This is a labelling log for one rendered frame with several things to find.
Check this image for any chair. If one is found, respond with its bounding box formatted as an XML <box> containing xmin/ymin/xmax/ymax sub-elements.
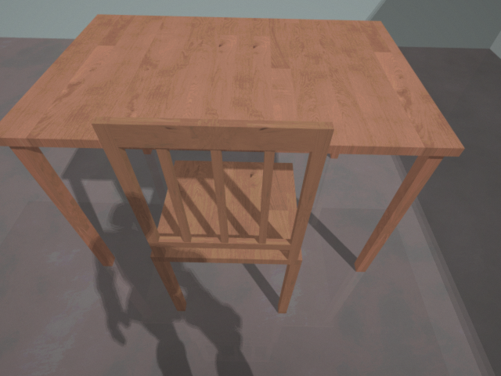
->
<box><xmin>92</xmin><ymin>117</ymin><xmax>334</xmax><ymax>313</ymax></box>

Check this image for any table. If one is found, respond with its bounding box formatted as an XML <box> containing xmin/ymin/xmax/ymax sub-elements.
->
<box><xmin>0</xmin><ymin>14</ymin><xmax>465</xmax><ymax>272</ymax></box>

